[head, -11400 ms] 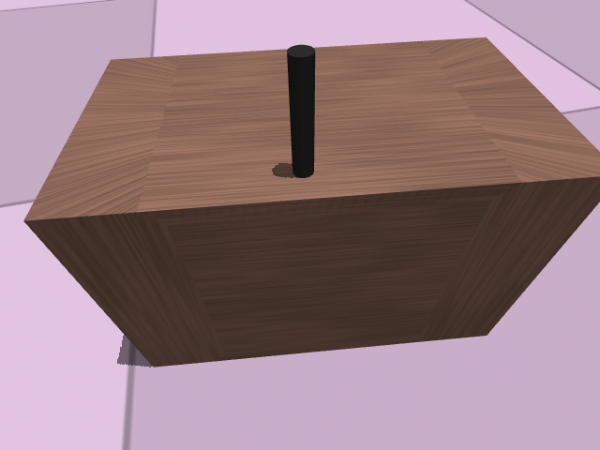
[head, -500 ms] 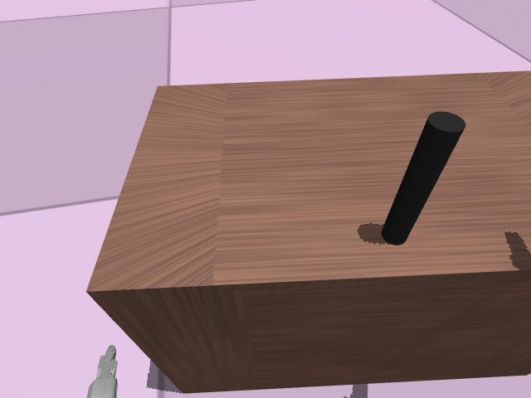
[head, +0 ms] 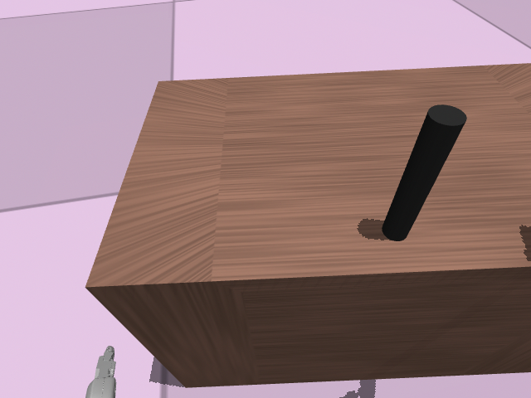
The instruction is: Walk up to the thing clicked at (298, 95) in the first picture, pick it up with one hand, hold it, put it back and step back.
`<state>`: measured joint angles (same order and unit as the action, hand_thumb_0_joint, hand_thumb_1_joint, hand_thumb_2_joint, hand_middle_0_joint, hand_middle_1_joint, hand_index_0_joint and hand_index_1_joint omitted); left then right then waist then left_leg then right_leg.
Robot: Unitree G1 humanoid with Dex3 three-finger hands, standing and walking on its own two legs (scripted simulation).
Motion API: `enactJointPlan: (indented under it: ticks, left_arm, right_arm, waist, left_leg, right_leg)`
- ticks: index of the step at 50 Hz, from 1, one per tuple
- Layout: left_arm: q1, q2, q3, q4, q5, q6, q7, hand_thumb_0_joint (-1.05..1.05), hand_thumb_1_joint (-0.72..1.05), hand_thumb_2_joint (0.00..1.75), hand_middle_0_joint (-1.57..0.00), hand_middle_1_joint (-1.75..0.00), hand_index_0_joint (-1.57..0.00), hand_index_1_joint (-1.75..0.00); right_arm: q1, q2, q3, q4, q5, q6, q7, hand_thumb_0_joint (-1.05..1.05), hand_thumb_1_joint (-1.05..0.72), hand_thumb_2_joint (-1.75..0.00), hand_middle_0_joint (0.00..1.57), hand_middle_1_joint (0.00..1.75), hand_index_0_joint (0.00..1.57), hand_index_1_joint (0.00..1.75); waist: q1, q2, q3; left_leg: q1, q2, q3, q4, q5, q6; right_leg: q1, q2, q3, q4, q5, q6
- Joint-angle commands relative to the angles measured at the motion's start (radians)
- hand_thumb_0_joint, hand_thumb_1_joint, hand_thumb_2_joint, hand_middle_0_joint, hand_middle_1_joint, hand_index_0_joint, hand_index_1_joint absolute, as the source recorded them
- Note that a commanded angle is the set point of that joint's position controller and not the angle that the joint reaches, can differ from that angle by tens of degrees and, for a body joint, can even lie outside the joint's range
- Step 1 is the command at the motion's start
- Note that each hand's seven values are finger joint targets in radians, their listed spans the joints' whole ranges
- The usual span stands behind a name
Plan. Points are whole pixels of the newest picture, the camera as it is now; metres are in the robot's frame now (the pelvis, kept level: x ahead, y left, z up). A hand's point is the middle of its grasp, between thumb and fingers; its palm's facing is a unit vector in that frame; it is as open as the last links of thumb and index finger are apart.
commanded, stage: go down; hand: right
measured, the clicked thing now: (415, 183) +0.41 -0.21 +0.11
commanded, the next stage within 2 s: approach in 0.92 s
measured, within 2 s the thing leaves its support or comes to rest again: neither
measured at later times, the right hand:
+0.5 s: hand out of the picture +0.30 -0.41 +0.17, palm faces +0.24 +0.97 -0.01, open 17.5 cm
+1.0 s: hand out of the picture +0.31 -0.40 +0.17, palm faces +0.24 +0.97 -0.01, open 17.5 cm
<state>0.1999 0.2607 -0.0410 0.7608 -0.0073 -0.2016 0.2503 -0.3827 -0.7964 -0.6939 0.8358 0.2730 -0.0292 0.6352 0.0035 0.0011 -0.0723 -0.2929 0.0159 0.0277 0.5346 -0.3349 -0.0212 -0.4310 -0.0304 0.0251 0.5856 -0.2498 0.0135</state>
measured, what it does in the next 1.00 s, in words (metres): stands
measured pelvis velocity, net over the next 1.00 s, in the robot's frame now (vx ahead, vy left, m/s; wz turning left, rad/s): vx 0.00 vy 0.00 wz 0.00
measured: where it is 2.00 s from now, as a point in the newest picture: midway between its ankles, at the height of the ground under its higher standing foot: outside the picture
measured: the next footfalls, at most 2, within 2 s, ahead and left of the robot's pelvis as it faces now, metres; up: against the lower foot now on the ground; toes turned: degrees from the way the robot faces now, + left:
none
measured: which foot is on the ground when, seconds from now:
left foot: down 0.00-1.00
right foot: down 0.00-1.00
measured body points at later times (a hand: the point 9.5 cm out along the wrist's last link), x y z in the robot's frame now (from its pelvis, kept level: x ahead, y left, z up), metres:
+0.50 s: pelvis -0.01 +0.00 +0.00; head +0.01 -0.02 +0.45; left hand +0.14 +0.26 -0.08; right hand +0.28 -0.46 +0.17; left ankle -0.04 +0.13 -0.73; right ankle +0.03 -0.13 -0.73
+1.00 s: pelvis +0.00 +0.00 +0.00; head +0.02 -0.01 +0.45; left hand +0.15 +0.26 -0.08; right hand +0.29 -0.45 +0.17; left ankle -0.04 +0.13 -0.73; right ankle +0.03 -0.13 -0.73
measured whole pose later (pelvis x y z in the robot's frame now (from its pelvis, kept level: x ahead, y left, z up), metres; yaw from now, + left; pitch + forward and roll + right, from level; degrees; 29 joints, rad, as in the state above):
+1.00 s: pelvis +0.00 +0.00 +0.00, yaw +0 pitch +6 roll +1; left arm 0.24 0.25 -0.07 0.71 0.00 -0.23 0.26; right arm -0.41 -0.82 -0.70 0.84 0.27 0.01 0.65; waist 0.01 0.00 -0.08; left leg -0.31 0.02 0.03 0.54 -0.34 -0.02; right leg -0.45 -0.03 0.03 0.59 -0.25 0.01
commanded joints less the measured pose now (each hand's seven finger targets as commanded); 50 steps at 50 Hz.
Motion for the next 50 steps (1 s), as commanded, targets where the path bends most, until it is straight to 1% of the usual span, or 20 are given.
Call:
enactJointPlan:
  ticks: [1,4,8,9,10,13,14,15,17,23,24,25,26,29,34,36,39,42,46,50]
  left_arm:
    - [-0.076,0.169,0.058,-0.165,-0.001,-0.052,0.020,0.00,-0.56,0.06,-0.06,-0.06,-0.06,-0.06]
    - [-0.078,0.166,0.052,-0.164,-0.004,-0.056,0.024,0.00,-0.55,0.06,-0.05,-0.05,-0.05,-0.05]
    - [-0.063,0.145,0.034,-0.169,-0.001,-0.062,0.027,0.00,-0.55,0.05,-0.05,-0.05,-0.05,-0.05]
    - [-0.031,0.164,0.052,-0.155,0.000,-0.060,0.030,0.00,-0.55,0.05,-0.05,-0.05,-0.05,-0.05]
    - [-0.044,0.135,0.021,-0.168,-0.001,-0.061,0.025,0.00,-0.55,0.05,-0.05,-0.05,-0.05,-0.05]
    - [-0.030,0.164,0.053,-0.157,0.003,-0.068,0.026,0.00,-0.55,0.05,-0.05,-0.05,-0.05,-0.05]
    - [-0.022,0.155,0.042,-0.172,0.003,-0.072,0.025,0.00,-0.54,0.05,-0.05,-0.06,-0.05,-0.05]
    - [-0.028,0.191,0.081,-0.185,0.001,-0.076,0.030,0.00,-0.55,0.05,-0.05,-0.05,-0.05,-0.05]
    - [-0.036,0.156,0.041,-0.175,0.003,-0.082,0.028,0.00,-0.55,0.05,-0.05,-0.05,-0.05,-0.05]
    - [-0.070,0.149,0.026,-0.185,0.009,-0.093,0.036,0.00,-0.55,0.06,-0.05,-0.05,-0.05,-0.05]
    - [-0.027,0.164,0.043,-0.160,0.008,-0.088,0.040,0.00,-0.55,0.06,-0.05,-0.05,-0.05,-0.05]
    - [-0.064,0.137,0.011,-0.165,0.008,-0.088,0.037,0.00,-0.55,0.05,-0.05,-0.05,-0.05,-0.05]
    - [-0.047,0.164,0.045,-0.179,0.008,-0.090,0.043,0.00,-0.55,0.05,-0.05,-0.06,-0.05,-0.05]
    - [-0.045,0.179,0.052,-0.202,0.006,-0.087,0.044,0.00,-0.55,0.05,-0.05,-0.05,-0.05,-0.05]
    - [-0.015,0.139,0.022,-0.188,0.002,-0.076,0.037,0.00,-0.55,0.06,-0.05,-0.05,-0.05,-0.05]
    - [-0.016,0.177,0.060,-0.216,0.002,-0.078,0.038,0.00,-0.55,0.06,-0.05,-0.05,-0.05,-0.05]
    - [-0.013,0.169,0.055,-0.196,0.001,-0.076,0.036,0.00,-0.55,0.06,-0.05,-0.05,-0.05,-0.05]
    - [-0.019,0.130,0.026,-0.183,0.000,-0.077,0.029,0.00,-0.55,0.05,-0.05,-0.05,-0.05,-0.05]
    - [-0.037,0.135,0.010,-0.193,0.004,-0.077,0.029,0.00,-0.55,0.06,-0.05,-0.05,-0.04,-0.05]
    - [-0.037,0.192,0.062,-0.204,0.007,-0.080,0.038,0.00,-0.55,0.06,-0.05,-0.05,-0.05,-0.05]
  right_arm:
    - [-0.281,-0.422,-0.083,-0.216,0.036,-0.060,0.000,0.00,0.55,-0.09,0.03,0.06,0.04,0.06]
    - [-0.302,-0.410,-0.077,-0.207,0.050,-0.056,0.002,0.00,0.55,-0.08,0.03,0.06,0.04,0.06]
    - [-0.303,-0.425,-0.062,-0.225,0.024,-0.051,-0.004,0.00,0.56,-0.08,0.03,0.06,0.04,0.06]
    - [-0.287,-0.427,-0.064,-0.196,0.022,-0.046,-0.005,0.00,0.57,-0.08,0.03,0.06,0.04,0.06]
    - [-0.286,-0.424,-0.066,-0.217,0.023,-0.049,-0.005,0.00,0.55,-0.08,0.03,0.06,0.04,0.06]
    - [-0.288,-0.436,-0.082,-0.200,0.034,-0.053,-0.002,0.00,0.57,-0.07,0.03,0.06,0.04,0.06]
    - [-0.295,-0.404,-0.060,-0.195,0.034,-0.052,0.002,0.00,0.57,-0.07,0.03,0.06,0.04,0.06]
    - [-0.318,-0.434,-0.076,-0.230,0.038,-0.057,-0.001,0.00,0.56,-0.07,0.04,0.06,0.05,0.06]
    - [-0.318,-0.410,-0.058,-0.232,0.037,-0.058,0.003,0.00,0.58,-0.07,0.03,0.06,0.04,0.06]
    - [-0.379,-0.480,-0.100,-0.271,0.033,-0.068,-0.010,0.00,0.54,-0.07,0.04,0.05,0.05,0.05]
    - [-0.344,-0.477,-0.099,-0.237,0.035,-0.059,-0.008,0.00,0.52,-0.06,0.05,0.05,0.05,0.05]
    - [-0.341,-0.474,-0.097,-0.258,0.030,-0.057,-0.013,0.00,0.52,-0.07,0.04,0.05,0.05,0.05]
    - [-0.354,-0.474,-0.093,-0.249,0.024,-0.052,-0.015,0.00,0.51,-0.07,0.05,0.05,0.05,0.05]
    - [-0.333,-0.431,-0.064,-0.240,0.028,-0.032,-0.011,0.00,0.51,-0.06,0.05,0.05,0.05,0.05]
    - [-0.279,-0.417,-0.067,-0.179,0.031,-0.005,0.004,0.00,0.53,-0.07,0.05,0.05,0.05,0.05]
    - [-0.333,-0.453,-0.082,-0.222,0.031,-0.009,0.002,0.00,0.53,-0.07,0.05,0.06,0.05,0.05]
    - [-0.346,-0.468,-0.084,-0.248,0.022,-0.007,-0.002,0.00,0.54,-0.06,0.05,0.05,0.05,0.05]
    - [-0.297,-0.425,-0.070,-0.203,0.023,-0.007,-0.003,0.00,0.53,-0.07,0.05,0.05,0.05,0.05]
    - [-0.294,-0.413,-0.060,-0.177,0.035,-0.008,0.021,0.00,0.55,-0.07,0.04,0.06,0.05,0.06]
    - [-0.379,-0.481,-0.090,-0.295,0.024,-0.034,0.002,0.00,0.53,-0.06,0.05,0.05,0.05,0.05]
  waist:
    - [-0.007,-0.130,-0.276]
    - [-0.012,-0.147,-0.254]
    - [-0.009,-0.177,-0.219]
    - [-0.004,-0.165,-0.207]
    - [-0.011,-0.164,-0.191]
    - [-0.006,-0.169,-0.196]
    - [-0.002,-0.156,-0.213]
    - [0.008,-0.170,-0.207]
    - [-0.001,-0.194,-0.188]
    - [-0.014,-0.195,-0.288]
    - [-0.013,-0.192,-0.270]
    - [-0.030,-0.207,-0.262]
    - [-0.007,-0.194,-0.284]
    - [-0.003,-0.192,-0.252]
    - [-0.008,-0.136,-0.219]
    - [0.004,-0.131,-0.240]
    - [-0.005,-0.155,-0.206]
    - [-0.011,-0.143,-0.178]
    - [-0.005,-0.141,-0.236]
    - [-0.014,-0.194,-0.328]
  left_leg:
    - [-0.012,-0.028,0.015,-0.061,0.292,0.026]
    - [-0.030,-0.029,0.017,-0.066,0.252,0.032]
    - [-0.047,-0.030,0.019,-0.073,0.186,0.039]
    - [-0.057,-0.033,0.020,-0.074,0.185,0.039]
    - [-0.051,-0.032,0.021,-0.073,0.184,0.039]
    - [-0.051,-0.033,0.021,-0.074,0.177,0.039]
    - [-0.054,-0.033,0.019,-0.070,0.188,0.037]
    - [-0.067,-0.033,0.017,-0.072,0.173,0.039]
    - [-0.079,-0.036,0.020,-0.074,0.141,0.043]
    - [-0.036,-0.029,0.014,-0.057,0.218,0.039]
    - [-0.034,-0.030,0.017,-0.058,0.220,0.038]
    - [-0.028,-0.027,0.012,-0.059,0.216,0.039]
    - [-0.029,-0.028,0.011,-0.060,0.226,0.037]
    - [-0.053,-0.038,0.024,-0.064,0.208,0.041]
    - [-0.028,-0.032,0.024,-0.063,0.259,0.033]
    - [-0.026,-0.029,0.019,-0.061,0.281,0.029]
    - [-0.047,-0.030,0.015,-0.067,0.220,0.032]
    - [-0.048,-0.028,0.013,-0.068,0.216,0.031]
    - [-0.036,-0.025,0.011,-0.055,0.264,0.028]
    - [-0.027,-0.024,0.009,-0.040,0.293,0.030]
  right_leg:
    - [0.251,0.034,-0.004,-0.052,0.254,-0.040]
    - [0.246,0.030,-0.003,-0.060,0.215,-0.036]
    - [0.228,0.024,-0.001,-0.082,0.149,-0.029]
    - [0.224,0.023,-0.001,-0.083,0.150,-0.029]
    - [0.214,0.025,0.000,-0.083,0.148,-0.030]
    - [0.201,0.024,0.001,-0.084,0.130,-0.029]
    - [0.219,0.024,-0.001,-0.081,0.140,-0.030]
    - [0.224,0.022,0.001,-0.083,0.123,-0.029]
    - [0.218,0.018,0.003,-0.089,0.096,-0.024]
    - [0.240,0.027,0.003,-0.060,0.180,-0.027]
    - [0.240,0.026,0.002,-0.059,0.185,-0.026]
    - [0.226,0.031,-0.002,-0.062,0.181,-0.026]
    - [0.241,0.030,-0.002,-0.059,0.189,-0.026]
    - [0.255,0.018,0.004,-0.070,0.189,-0.021]
    - [0.218,0.026,0.001,-0.065,0.225,-0.032]
    - [0.232,0.029,-0.001,-0.057,0.240,-0.035]
    - [0.228,0.029,-0.006,-0.070,0.178,-0.032]
    - [0.196,0.031,-0.007,-0.069,0.170,-0.034]
    - [0.205,0.032,-0.003,-0.051,0.223,-0.038]
    - [0.289,0.032,-0.003,-0.039,0.277,-0.032]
